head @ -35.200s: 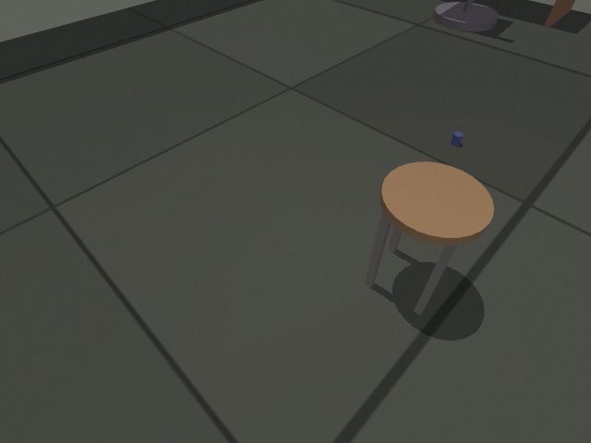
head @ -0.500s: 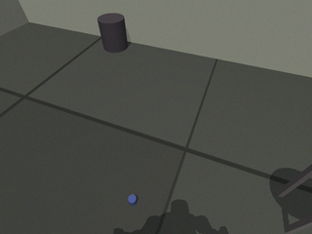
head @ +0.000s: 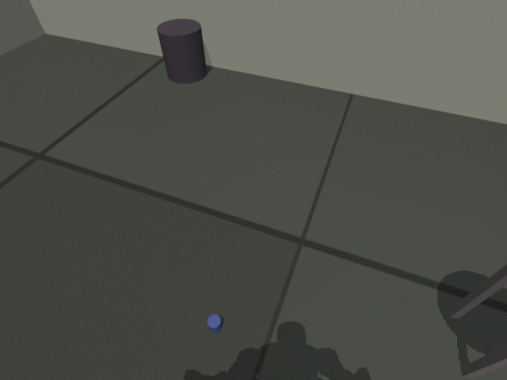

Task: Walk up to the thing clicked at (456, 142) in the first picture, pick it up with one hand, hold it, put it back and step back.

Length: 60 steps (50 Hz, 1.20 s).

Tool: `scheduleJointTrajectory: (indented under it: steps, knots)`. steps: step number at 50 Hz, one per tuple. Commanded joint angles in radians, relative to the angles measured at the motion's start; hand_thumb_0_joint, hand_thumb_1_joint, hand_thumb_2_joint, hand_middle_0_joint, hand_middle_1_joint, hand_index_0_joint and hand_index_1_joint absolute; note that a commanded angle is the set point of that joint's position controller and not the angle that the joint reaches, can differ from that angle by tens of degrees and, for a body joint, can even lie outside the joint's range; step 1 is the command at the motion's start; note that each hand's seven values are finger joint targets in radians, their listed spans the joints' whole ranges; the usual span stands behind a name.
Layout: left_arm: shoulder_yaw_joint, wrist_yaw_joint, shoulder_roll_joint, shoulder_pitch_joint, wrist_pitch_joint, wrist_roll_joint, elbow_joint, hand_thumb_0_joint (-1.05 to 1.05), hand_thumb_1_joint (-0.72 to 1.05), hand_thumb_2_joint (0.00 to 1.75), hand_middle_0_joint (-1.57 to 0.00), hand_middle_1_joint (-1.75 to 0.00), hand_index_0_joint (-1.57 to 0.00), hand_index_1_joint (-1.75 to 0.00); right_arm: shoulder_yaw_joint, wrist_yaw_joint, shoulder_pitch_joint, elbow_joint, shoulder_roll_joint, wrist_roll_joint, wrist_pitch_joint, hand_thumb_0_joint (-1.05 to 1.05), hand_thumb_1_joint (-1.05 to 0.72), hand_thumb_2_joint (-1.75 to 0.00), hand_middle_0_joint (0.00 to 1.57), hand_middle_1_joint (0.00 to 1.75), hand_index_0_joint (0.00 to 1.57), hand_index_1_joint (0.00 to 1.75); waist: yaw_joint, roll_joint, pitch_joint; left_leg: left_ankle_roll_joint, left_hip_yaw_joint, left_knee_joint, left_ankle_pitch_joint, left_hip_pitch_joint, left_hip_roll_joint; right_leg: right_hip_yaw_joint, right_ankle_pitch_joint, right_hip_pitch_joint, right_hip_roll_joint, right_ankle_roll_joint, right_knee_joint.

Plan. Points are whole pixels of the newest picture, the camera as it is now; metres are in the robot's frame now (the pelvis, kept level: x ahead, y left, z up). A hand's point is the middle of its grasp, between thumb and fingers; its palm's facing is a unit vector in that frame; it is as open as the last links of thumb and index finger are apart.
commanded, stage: stand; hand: left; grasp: from above
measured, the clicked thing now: (214, 323) +0.46 +0.18 -0.75
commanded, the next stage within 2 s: rise first in 0.50 s
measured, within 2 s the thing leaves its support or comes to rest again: neither
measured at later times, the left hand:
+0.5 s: hand out of the picture +0.07 +0.25 -0.16, palm faces -0.02 -0.94 -0.35, open 7.4 cm
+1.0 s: hand out of the picture +0.15 +0.25 -0.18, palm faces -0.06 -0.92 -0.39, open 11.5 cm
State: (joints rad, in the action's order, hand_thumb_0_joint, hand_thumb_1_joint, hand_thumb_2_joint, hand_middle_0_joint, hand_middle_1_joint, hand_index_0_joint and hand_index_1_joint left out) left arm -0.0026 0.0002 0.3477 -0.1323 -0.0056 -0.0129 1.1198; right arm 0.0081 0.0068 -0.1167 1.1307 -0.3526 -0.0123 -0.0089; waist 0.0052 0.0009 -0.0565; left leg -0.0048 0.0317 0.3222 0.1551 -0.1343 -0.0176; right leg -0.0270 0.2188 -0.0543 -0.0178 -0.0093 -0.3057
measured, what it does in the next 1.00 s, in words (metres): stands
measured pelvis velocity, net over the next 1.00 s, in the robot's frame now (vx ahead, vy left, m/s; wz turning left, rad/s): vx -0.01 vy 0.00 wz -0.04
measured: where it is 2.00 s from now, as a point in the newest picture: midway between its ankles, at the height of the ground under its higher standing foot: outside the picture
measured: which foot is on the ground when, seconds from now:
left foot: down 0.00-1.00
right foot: down 0.00-1.00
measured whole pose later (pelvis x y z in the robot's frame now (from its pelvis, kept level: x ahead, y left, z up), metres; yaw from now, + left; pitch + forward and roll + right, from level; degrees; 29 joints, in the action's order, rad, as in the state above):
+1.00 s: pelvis -0.01 +0.00 -0.04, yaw -2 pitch +9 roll -1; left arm 0.15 0.01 0.32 -0.03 0.15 -0.12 0.88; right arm -0.01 -0.01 -0.26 0.67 -0.24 0.03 -0.04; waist -0.03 0.01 0.04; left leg 0.00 0.01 0.74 0.33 -0.57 0.01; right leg 0.00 0.39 -0.50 0.01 0.00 -0.73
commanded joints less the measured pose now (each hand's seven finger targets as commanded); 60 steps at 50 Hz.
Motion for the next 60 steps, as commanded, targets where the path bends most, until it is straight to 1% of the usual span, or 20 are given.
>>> scheduleJointTrajectory:
  steps: [1,4,14,18,29,30,31,32,33,34,35,36,37,39,40,42,46,50,52,60]
  knots:
    - [0.044,0.011,0.221,0.028,-0.022,-0.001,-0.059,0.00,0.90,0.90,-0.20,-0.30,-0.20,-0.30,-0.035,-0.020,0.030,-0.060,-0.214,0.005,-0.022,0.00,-0.90,-0.90,0.20,0.30,0.20,0.30,-0.006,-0.004,0.075,-0.021,0.108,-0.033,-0.164,0.025,0.137,0.099,-0.135,-0.008,-0.121,0.029,0.054]
    - [0.044,0.011,0.219,0.023,-0.022,0.002,-0.061,0.00,0.90,0.90,-0.20,-0.30,-0.20,-0.30,-0.035,-0.020,0.027,-0.060,-0.215,0.005,-0.026,0.00,-0.90,-0.90,0.20,0.30,0.20,0.30,-0.001,0.003,0.086,-0.018,0.104,-0.027,-0.212,0.037,0.137,0.094,-0.162,-0.008,-0.121,0.027,0.046]
    - [0.042,0.011,0.214,0.018,-0.022,0.001,-0.059,0.00,0.90,0.90,-0.20,-0.30,-0.20,-0.30,-0.036,-0.021,0.035,-0.063,-0.214,0.005,-0.023,0.00,-0.90,-0.90,0.20,0.30,0.20,0.30,0.000,-0.002,0.081,-0.021,0.105,-0.025,-0.202,0.035,0.138,0.090,-0.156,-0.003,-0.121,0.025,0.049]
    - [0.042,0.012,0.214,0.025,-0.022,0.000,-0.064,0.00,0.90,0.90,-0.20,-0.30,-0.20,-0.30,-0.035,-0.021,0.037,-0.065,-0.214,0.005,-0.026,0.00,-0.90,-0.90,0.20,0.30,0.20,0.30,-0.001,0.007,0.092,-0.020,0.100,-0.022,-0.235,0.046,0.139,0.091,-0.195,0.002,-0.123,0.026,0.046]
    - [0.042,0.011,0.215,0.022,-0.022,-0.001,-0.061,0.00,0.90,0.90,-0.20,-0.30,-0.20,-0.30,-0.038,-0.021,0.037,-0.064,-0.217,0.005,-0.023,0.00,-0.90,-0.90,0.20,0.30,0.20,0.30,-0.002,-0.005,0.069,-0.022,0.104,-0.033,-0.171,0.033,0.138,0.091,-0.129,-0.013,-0.121,0.025,0.056]
    - [0.043,0.012,0.217,0.021,-0.022,-0.001,-0.062,0.00,0.87,0.90,-0.20,-0.38,-0.21,-0.38,-0.038,-0.020,0.040,-0.064,-0.214,0.004,-0.023,0.00,-0.93,-0.92,0.20,0.30,0.20,0.30,-0.001,-0.006,0.065,-0.019,0.105,-0.035,-0.175,0.032,0.136,0.088,-0.123,-0.022,-0.119,0.026,0.057]
    - [0.046,0.029,0.069,0.372,-0.121,0.059,-0.412,0.00,0.79,0.93,-0.25,-0.46,-0.21,-0.46,-0.006,-0.042,0.030,-0.353,-0.064,0.076,-0.073,0.00,-0.99,-0.92,0.20,0.30,0.20,0.30,-0.124,0.043,0.028,-0.005,-0.050,0.031,-0.006,-0.058,0.007,0.021,-0.111,-0.277,0.012,0.021,-0.032]
    - [0.064,0.033,0.112,0.529,-0.121,0.058,-0.412,0.00,0.71,0.89,-0.27,-0.49,-0.24,-0.53,-0.006,-0.049,-0.013,-0.298,-0.083,0.073,-0.070,0.00,-0.92,-0.91,0.20,0.30,0.20,0.30,-0.098,0.021,0.064,-0.004,-0.043,0.048,0.032,-0.046,0.003,0.009,-0.075,-0.241,0.012,0.022,-0.049]
    - [0.108,0.033,0.168,0.312,-0.081,0.039,-0.194,0.00,0.63,0.83,-0.28,-0.57,-0.26,-0.59,-0.022,-0.058,-0.065,-0.293,-0.110,0.078,-0.057,0.00,-0.90,-0.90,0.20,0.30,0.20,0.30,-0.073,-0.025,0.033,-0.007,-0.039,0.060,0.043,-0.088,0.013,-0.006,-0.043,-0.235,0.024,0.025,-0.061]
    - [0.125,0.021,0.185,0.249,-0.054,0.021,-0.104,0.00,0.55,0.82,-0.28,-0.63,-0.27,-0.63,-0.033,-0.060,-0.081,-0.305,-0.110,0.072,-0.049,0.00,-0.92,-0.90,0.20,0.30,0.20,0.30,-0.062,-0.043,0.068,-0.010,-0.041,0.110,0.033,-0.125,0.004,-0.003,-0.034,-0.268,0.022,0.029,-0.094]
    - [0.141,0.009,0.221,0.329,-0.051,0.003,-0.134,0.00,0.47,0.84,-0.23,-0.71,-0.23,-0.71,-0.040,-0.063,-0.084,-0.337,-0.107,0.069,-0.050,0.00,-0.91,-0.90,0.20,0.30,0.20,0.30,-0.055,-0.063,0.110,-0.014,-0.034,0.156,0.016,-0.152,0.009,-0.004,-0.049,-0.290,0.025,0.028,-0.139]
    - [0.175,0.003,0.254,0.348,-0.058,-0.024,-0.137,0.00,0.39,0.82,-0.24,-0.77,-0.25,-0.76,-0.061,-0.065,-0.095,-0.360,-0.111,0.051,-0.056,0.00,-0.94,-0.91,0.20,0.30,0.20,0.30,-0.041,-0.047,0.206,-0.012,-0.033,0.203,-0.023,-0.150,0.010,0.003,-0.092,-0.297,0.022,0.028,-0.192]
    - [0.192,-0.003,0.246,0.251,-0.047,-0.053,-0.097,0.00,0.31,0.83,-0.22,-0.82,-0.24,-0.80,-0.074,-0.061,-0.129,-0.376,-0.105,0.040,-0.056,0.00,-0.94,-0.91,0.20,0.30,0.20,0.30,-0.029,-0.018,0.267,-0.009,-0.036,0.243,-0.057,-0.164,0.002,0.007,-0.122,-0.296,0.018,0.031,-0.231]
    - [0.216,-0.012,0.217,0.090,-0.018,-0.077,-0.134,0.00,0.15,0.84,-0.20,-0.88,-0.23,-0.86,-0.087,-0.044,-0.136,-0.442,-0.098,0.034,-0.058,0.00,-0.95,-0.91,0.20,0.30,0.20,0.30,0.030,0.069,0.329,0.003,-0.037,0.271,-0.084,-0.191,-0.003,0.008,-0.112,-0.289,0.023,0.042,-0.275]
    - [0.204,-0.008,0.182,0.057,0.007,-0.083,-0.139,0.00,0.07,0.86,-0.18,-0.92,-0.20,-0.90,-0.085,-0.042,-0.129,-0.470,-0.087,0.038,-0.058,0.00,-0.96,-0.91,0.20,0.30,0.20,0.30,0.030,0.068,0.309,0.006,-0.040,0.261,-0.074,-0.205,-0.004,0.005,-0.097,-0.287,0.029,0.044,-0.269]
    - [0.197,0.003,0.184,0.101,0.054,-0.095,-0.234,0.00,-0.09,0.85,-0.19,-0.91,-0.20,-0.90,-0.086,-0.044,-0.102,-0.519,-0.084,0.045,-0.059,0.00,-0.91,-0.90,0.20,0.30,0.20,0.30,0.021,0.067,0.291,0.007,-0.034,0.250,-0.057,-0.228,-0.001,0.002,-0.077,-0.295,0.035,0.043,-0.261]
    - [0.201,0.014,0.182,0.088,0.144,-0.115,-0.305,0.00,-0.40,0.87,-0.21,-0.92,-0.20,-0.92,-0.077,-0.038,-0.075,-0.593,-0.069,0.048,-0.065,0.00,-0.90,-0.90,0.20,0.30,0.20,0.30,0.001,0.024,0.240,0.002,-0.027,0.311,0.026,-0.319,0.011,-0.007,0.016,-0.398,0.044,0.038,-0.312]
    - [0.225,0.026,0.190,0.082,0.167,-0.134,-0.384,0.00,-0.40,0.85,-0.21,-0.92,-0.21,-0.92,-0.084,-0.041,-0.118,-0.618,-0.061,0.040,-0.089,0.00,-0.87,-0.89,0.20,0.30,0.20,0.30,-0.018,0.011,0.286,-0.006,-0.032,0.418,0.038,-0.384,0.013,0.004,0.021,-0.483,0.043,0.029,-0.405]
    - [0.220,0.024,0.184,0.102,0.158,-0.136,-0.489,0.00,-0.39,0.84,-0.22,-0.91,-0.22,-0.92,-0.086,-0.043,-0.120,-0.641,-0.054,0.038,-0.105,0.00,-0.88,-0.89,0.20,0.30,0.20,0.30,-0.027,0.030,0.310,-0.008,-0.031,0.462,0.043,-0.406,0.017,0.011,0.022,-0.530,0.040,0.028,-0.454]
    - [0.218,0.013,0.178,-0.045,0.200,-0.147,-0.683,0.00,-0.38,0.81,-0.27,-0.88,-0.26,-0.89,-0.091,-0.062,-0.119,-0.678,-0.047,0.030,-0.146,0.00,-0.90,-0.90,0.20,0.30,0.20,0.30,-0.039,0.068,0.379,-0.009,-0.014,0.562,0.037,-0.456,0.031,0.004,0.032,-0.626,0.044,0.027,-0.554]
